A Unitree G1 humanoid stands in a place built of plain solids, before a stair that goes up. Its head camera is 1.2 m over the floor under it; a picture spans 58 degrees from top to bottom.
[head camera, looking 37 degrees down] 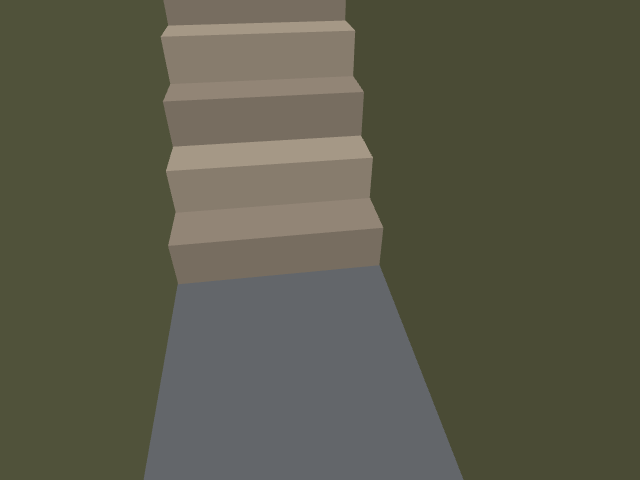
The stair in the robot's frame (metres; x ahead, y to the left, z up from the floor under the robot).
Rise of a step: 0.20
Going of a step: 0.23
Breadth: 0.84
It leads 8 degrees to the left of straight ahead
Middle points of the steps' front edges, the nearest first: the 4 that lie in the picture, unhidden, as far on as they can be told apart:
1.35 0.16 0.20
1.58 0.19 0.39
1.80 0.23 0.59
2.03 0.26 0.79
